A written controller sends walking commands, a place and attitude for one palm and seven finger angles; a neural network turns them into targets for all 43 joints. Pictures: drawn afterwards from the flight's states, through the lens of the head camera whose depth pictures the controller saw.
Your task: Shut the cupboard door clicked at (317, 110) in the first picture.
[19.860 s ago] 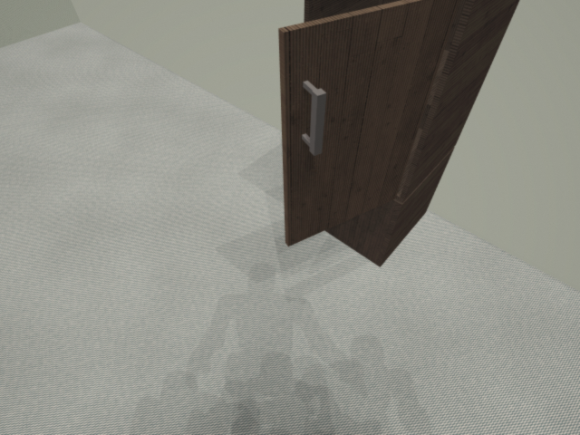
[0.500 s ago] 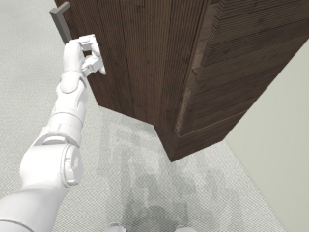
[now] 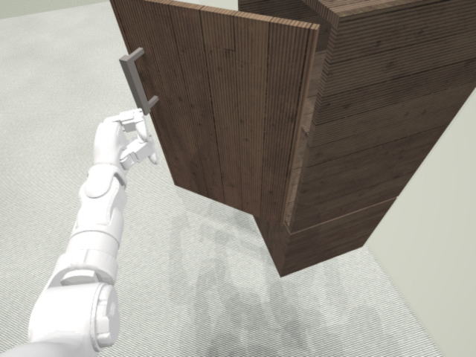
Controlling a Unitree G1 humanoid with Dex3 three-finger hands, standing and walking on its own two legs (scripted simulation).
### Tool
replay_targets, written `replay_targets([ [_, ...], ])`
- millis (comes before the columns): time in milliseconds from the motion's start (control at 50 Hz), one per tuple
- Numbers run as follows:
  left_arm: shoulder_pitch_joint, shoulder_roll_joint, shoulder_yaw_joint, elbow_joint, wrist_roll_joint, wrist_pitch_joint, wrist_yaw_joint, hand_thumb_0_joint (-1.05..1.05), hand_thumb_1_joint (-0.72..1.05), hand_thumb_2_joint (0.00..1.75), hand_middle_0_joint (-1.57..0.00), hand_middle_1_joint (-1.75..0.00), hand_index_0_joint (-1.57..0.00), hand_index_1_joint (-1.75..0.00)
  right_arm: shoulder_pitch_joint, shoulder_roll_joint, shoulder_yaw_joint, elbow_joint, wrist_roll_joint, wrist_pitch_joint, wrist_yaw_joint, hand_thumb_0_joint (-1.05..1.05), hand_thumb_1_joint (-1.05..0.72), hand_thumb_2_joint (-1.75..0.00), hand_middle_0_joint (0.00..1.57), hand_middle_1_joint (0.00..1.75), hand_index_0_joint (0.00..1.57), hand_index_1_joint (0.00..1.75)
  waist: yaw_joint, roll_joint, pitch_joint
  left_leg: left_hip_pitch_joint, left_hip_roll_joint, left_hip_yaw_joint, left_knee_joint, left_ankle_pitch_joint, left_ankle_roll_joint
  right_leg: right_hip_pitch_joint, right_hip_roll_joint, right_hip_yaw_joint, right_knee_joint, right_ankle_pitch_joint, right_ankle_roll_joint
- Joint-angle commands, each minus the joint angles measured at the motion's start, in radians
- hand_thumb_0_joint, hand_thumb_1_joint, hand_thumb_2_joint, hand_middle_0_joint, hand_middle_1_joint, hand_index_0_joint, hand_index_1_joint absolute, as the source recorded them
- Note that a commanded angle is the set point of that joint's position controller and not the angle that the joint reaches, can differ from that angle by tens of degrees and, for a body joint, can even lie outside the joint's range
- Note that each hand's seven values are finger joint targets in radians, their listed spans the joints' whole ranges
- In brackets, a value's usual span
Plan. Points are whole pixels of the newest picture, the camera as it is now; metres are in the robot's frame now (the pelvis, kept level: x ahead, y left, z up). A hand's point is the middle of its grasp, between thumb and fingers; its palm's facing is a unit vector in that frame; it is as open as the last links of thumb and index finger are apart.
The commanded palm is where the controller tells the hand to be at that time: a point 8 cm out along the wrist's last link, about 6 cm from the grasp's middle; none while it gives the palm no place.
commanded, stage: draw the hand back to the body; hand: left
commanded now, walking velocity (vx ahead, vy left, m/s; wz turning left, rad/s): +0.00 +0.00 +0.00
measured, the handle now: (141, 82) +0.65 +0.18 +0.11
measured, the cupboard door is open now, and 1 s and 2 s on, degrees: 45 45 45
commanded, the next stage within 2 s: step back with the hand held close in 1.28 s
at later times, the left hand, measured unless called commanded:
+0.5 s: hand (61, 221) +0.28 +0.21 +0.16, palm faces +0.26 -0.94 -0.22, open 3.4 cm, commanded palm +0.24 +0.26 +0.18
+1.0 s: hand out of the picture +0.18 +0.29 +0.18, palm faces +0.50 -0.74 -0.44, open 6.8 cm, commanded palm +0.14 +0.31 +0.20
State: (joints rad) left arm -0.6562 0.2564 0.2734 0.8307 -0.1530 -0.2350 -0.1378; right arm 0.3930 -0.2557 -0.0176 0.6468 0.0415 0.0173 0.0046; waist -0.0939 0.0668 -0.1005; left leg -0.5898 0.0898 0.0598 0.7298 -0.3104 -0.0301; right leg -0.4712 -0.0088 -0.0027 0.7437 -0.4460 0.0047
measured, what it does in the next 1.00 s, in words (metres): stands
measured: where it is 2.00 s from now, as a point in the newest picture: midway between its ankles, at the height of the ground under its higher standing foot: outside the picture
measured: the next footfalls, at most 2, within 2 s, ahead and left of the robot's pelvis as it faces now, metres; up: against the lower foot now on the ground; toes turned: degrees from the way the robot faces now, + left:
none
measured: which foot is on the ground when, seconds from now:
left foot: down 0.00-1.00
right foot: down 0.00-1.00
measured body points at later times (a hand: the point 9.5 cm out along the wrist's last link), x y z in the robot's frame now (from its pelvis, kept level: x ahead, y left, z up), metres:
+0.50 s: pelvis -0.01 +0.01 +0.03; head -0.02 -0.02 +0.48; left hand +0.26 +0.26 +0.17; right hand +0.20 -0.21 -0.05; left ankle +0.02 +0.15 -0.71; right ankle -0.05 -0.12 -0.71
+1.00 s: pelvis +0.01 +0.01 +0.03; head -0.01 -0.03 +0.48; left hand +0.15 +0.33 +0.21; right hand +0.20 -0.21 -0.07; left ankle +0.02 +0.15 -0.71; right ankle -0.05 -0.12 -0.71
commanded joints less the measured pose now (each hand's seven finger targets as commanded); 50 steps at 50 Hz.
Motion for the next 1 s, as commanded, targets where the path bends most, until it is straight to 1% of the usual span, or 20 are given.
replay_targets([
  [0, -0.333, 0.184, -0.030, -0.447, -0.047, -0.044, -0.029, 0.00, 0.90, 0.90, -1.30, -1.50, -1.30, -1.50, -0.063, -0.118, -0.046, -0.136, 0.014, -0.058, -0.030, 0.00, -0.90, -0.90, 0.20, 0.30, 0.20, 0.30, 0.035, -0.046, -0.336, 0.356, -0.093, 0.003, -0.061, 0.272, 0.070, 0.118, 0.059, -0.033, -0.136, 0.574, 0.003],
  [80, -0.200, 0.189, -0.023, -0.502, -0.081, 0.012, -0.054, 0.00, 0.90, 0.90, -1.30, -1.50, -1.30, -1.50, -0.117, -0.122, -0.034, -0.136, 0.025, -0.080, -0.046, 0.00, -0.90, -0.90, 0.20, 0.30, 0.20, 0.30, 0.051, -0.078, -0.239, 0.357, -0.097, -0.005, -0.106, 0.197, 0.070, 0.099, 0.054, -0.037, -0.182, 0.468, 0.008],
  [120, -0.131, 0.183, -0.039, -0.560, -0.085, 0.039, -0.065, 0.00, 0.90, 0.90, -1.24, -1.44, -1.24, -1.44, -0.147, -0.120, -0.029, -0.145, 0.029, -0.087, -0.055, 0.00, -0.90, -0.90, 0.20, 0.30, 0.20, 0.30, 0.064, -0.044, -0.216, 0.378, -0.099, -0.005, -0.117, 0.193, 0.071, 0.112, 0.049, -0.039, -0.192, 0.439, 0.003],
  [180, -0.057, 0.190, -0.020, -0.639, -0.107, 0.072, -0.080, 0.00, 0.90, 0.90, -1.16, -1.35, -1.16, -1.35, -0.198, -0.118, -0.017, -0.167, 0.032, -0.103, -0.060, 0.00, -0.90, -0.90, 0.20, 0.30, 0.20, 0.30, 0.081, -0.074, -0.209, 0.401, -0.099, -0.017, -0.144, 0.177, 0.066, 0.122, 0.046, -0.044, -0.206, 0.405, 0.002],
  [200, -0.029, 0.187, -0.092, -0.770, 0.003, 0.043, 0.024, 0.00, 0.90, 0.90, -1.13, -1.32, -1.13, -1.32, -0.245, -0.074, -0.001, -0.188, 0.023, -0.094, -0.074, 0.00, -0.90, -0.90, 0.20, 0.30, 0.20, 0.30, 0.076, -0.060, -0.147, 0.439, -0.103, -0.002, -0.183, 0.183, 0.067, 0.112, 0.025, -0.017, -0.281, 0.385, 0.002],
  [220, 0.046, 0.159, -0.093, -0.785, 0.014, 0.048, 0.078, 0.00, 0.90, 0.90, -1.11, -1.29, -1.11, -1.29, -0.244, -0.078, -0.003, -0.183, 0.017, -0.089, -0.085, 0.00, -0.90, -0.90, 0.20, 0.30, 0.20, 0.30, 0.072, -0.104, -0.136, 0.452, -0.097, -0.006, -0.198, 0.182, 0.068, 0.131, 0.025, -0.026, -0.293, 0.368, 0.001],
  [240, 0.113, 0.202, -0.053, -0.810, 0.033, 0.056, 0.120, 0.00, 0.90, 0.90, -1.08, -1.26, -1.08, -1.26, -0.255, -0.094, -0.008, -0.175, 0.012, -0.082, -0.090, 0.00, -0.90, -0.90, 0.20, 0.30, 0.20, 0.30, 0.084, -0.107, -0.143, 0.477, -0.094, -0.008, -0.217, 0.196, 0.066, 0.144, 0.028, -0.029, -0.305, 0.378, 0.003],
  [260, 0.168, 0.153, -0.093, -0.830, 0.040, 0.069, 0.140, 0.00, 0.90, 0.90, -1.05, -1.23, -1.05, -1.23, -0.268, -0.084, -0.003, -0.177, 0.011, -0.075, -0.091, 0.00, -0.90, -0.90, 0.20, 0.30, 0.20, 0.30, 0.082, -0.102, -0.126, 0.484, -0.091, -0.006, -0.236, 0.194, 0.065, 0.169, 0.025, -0.035, -0.304, 0.370, 0.002],
  [280, 0.177, 0.171, -0.078, -0.853, 0.053, 0.073, 0.158, 0.00, 0.90, 0.90, -1.02, -1.20, -1.02, -1.20, -0.282, -0.085, 0.001, -0.181, 0.011, -0.071, -0.093, 0.00, -0.90, -0.90, 0.20, 0.30, 0.20, 0.30, 0.086, -0.112, -0.105, 0.501, -0.090, -0.003, -0.255, 0.190, 0.064, 0.162, 0.030, -0.038, -0.328, 0.355, 0.003],
  [300, 0.202, 0.161, -0.084, -0.885, 0.055, 0.078, 0.172, 0.00, 0.90, 0.90, -1.00, -1.17, -1.00, -1.17, -0.293, -0.080, 0.001, -0.178, 0.010, -0.067, -0.094, 0.00, -0.90, -0.90, 0.20, 0.30, 0.20, 0.30, 0.084, -0.068, -0.097, 0.517, -0.086, 0.000, -0.267, 0.191, 0.061, 0.183, 0.024, -0.035, -0.335, 0.349, -0.001],
  [340, 0.251, 0.190, -0.055, -0.903, 0.066, 0.084, 0.192, 0.00, 0.90, 0.90, -0.94, -1.11, -0.94, -1.11, -0.311, -0.080, 0.010, -0.180, 0.007, -0.061, -0.097, 0.00, -0.90, -0.90, 0.20, 0.30, 0.20, 0.30, 0.094, -0.091, -0.062, 0.527, -0.088, 0.002, -0.298, 0.186, 0.063, 0.199, 0.026, -0.035, -0.372, 0.339, 0.001],
  [360, 0.263, 0.170, -0.068, -0.931, 0.065, 0.086, 0.197, 0.00, 0.90, 0.90, -0.92, -1.08, -0.92, -1.08, -0.314, -0.075, 0.009, -0.178, 0.005, -0.058, -0.097, 0.00, -0.90, -0.90, 0.20, 0.30, 0.20, 0.30, 0.092, -0.052, -0.066, 0.544, -0.084, -0.001, -0.311, 0.191, 0.059, 0.225, 0.023, -0.037, -0.370, 0.336, -0.004],
  [380, 0.260, 0.196, -0.048, -0.965, 0.075, 0.084, 0.204, 0.00, 0.90, 0.90, -0.89, -1.05, -0.89, -1.05, -0.322, -0.075, 0.014, -0.183, 0.002, -0.060, -0.098, 0.00, -0.90, -0.90, 0.20, 0.30, 0.20, 0.30, 0.098, -0.041, -0.074, 0.566, -0.087, -0.001, -0.323, 0.198, 0.058, 0.227, 0.027, -0.039, -0.385, 0.337, -0.005],
  [460, 0.371, 0.173, -0.060, -1.074, 0.078, 0.085, 0.218, 0.00, 0.90, 0.90, -0.78, -0.93, -0.78, -0.93, -0.340, -0.065, 0.020, -0.185, -0.009, -0.069, -0.095, 0.00, -0.90, -0.90, 0.20, 0.30, 0.20, 0.30, 0.104, 0.026, -0.051, 0.608, -0.082, -0.007, -0.355, 0.220, 0.051, 0.268, 0.028, -0.045, -0.407, 0.340, -0.013],
  [560, 0.556, 0.187, -0.015, -1.166, 0.077, 0.092, 0.225, 0.00, 0.90, 0.90, -0.64, -0.78, -0.64, -0.78, -0.354, -0.064, 0.020, -0.193, -0.020, -0.079, -0.090, 0.00, -0.90, -0.90, 0.20, 0.30, 0.20, 0.30, 0.118, 0.003, -0.029, 0.611, -0.081, -0.008, -0.368, 0.243, 0.048, 0.301, 0.028, -0.049, -0.421, 0.366, -0.010],
  [580, 0.582, 0.207, 0.011, -1.177, 0.079, 0.092, 0.227, 0.00, 0.90, 0.90, -0.61, -0.75, -0.61, -0.75, -0.357, -0.067, 0.022, -0.193, -0.023, -0.080, -0.089, 0.00, -0.90, -0.90, 0.20, 0.30, 0.20, 0.30, 0.124, -0.024, -0.023, 0.610, -0.082, -0.010, -0.371, 0.241, 0.048, 0.295, 0.031, -0.053, -0.427, 0.365, -0.008],
  [840, 0.996, 0.289, 0.200, -1.376, 0.075, 0.079, 0.248, 0.00, 0.90, 0.90, -0.25, -0.36, -0.25, -0.36, -0.357, -0.059, 0.002, -0.193, -0.028, -0.118, -0.090, 0.00, -0.90, -0.90, 0.20, 0.30, 0.20, 0.30, 0.157, -0.004, 0.017, 0.578, -0.086, 0.004, -0.350, 0.287, 0.054, 0.319, 0.012, -0.055, -0.433, 0.400, 0.003],
  [880, 1.068, 0.307, 0.239, -1.385, 0.073, 0.073, 0.253, 0.00, 0.90, 0.90, -0.20, -0.30, -0.20, -0.30, -0.351, -0.059, -0.003, -0.190, -0.030, -0.128, -0.092, 0.00, -0.90, -0.90, 0.20, 0.30, 0.20, 0.30, 0.163, -0.030, 0.025, 0.576, -0.084, 0.004, -0.346, 0.286, 0.055, 0.312, 0.014, -0.057, -0.433, 0.400, 0.005],
  [900, 1.041, 0.267, 0.193, -1.387, 0.077, 0.074, 0.249, 0.00, 0.90, 0.90, -0.20, -0.30, -0.20, -0.30, -0.353, -0.059, -0.002, -0.186, -0.028, -0.132, -0.093, 0.00, -0.90, -0.90, 0.20, 0.30, 0.20, 0.30, 0.152, -0.020, 0.041, 0.578, -0.086, 0.009, -0.345, 0.285, 0.057, 0.298, 0.014, -0.056, -0.434, 0.401, 0.007],
  [980, 0.968, 0.256, 0.169, -1.346, 0.086, 0.078, 0.257, 0.00, 0.90, 0.90, -0.20, -0.30, -0.20, -0.30, -0.338, -0.071, -0.008, -0.168, -0.029, -0.149, -0.103, 0.00, -0.90, -0.90, 0.20, 0.30, 0.20, 0.30, 0.139, -0.044, 0.072, 0.585, -0.086, 0.009, -0.350, 0.259, 0.064, 0.268, 0.013, -0.056, -0.444, 0.367, 0.010],
])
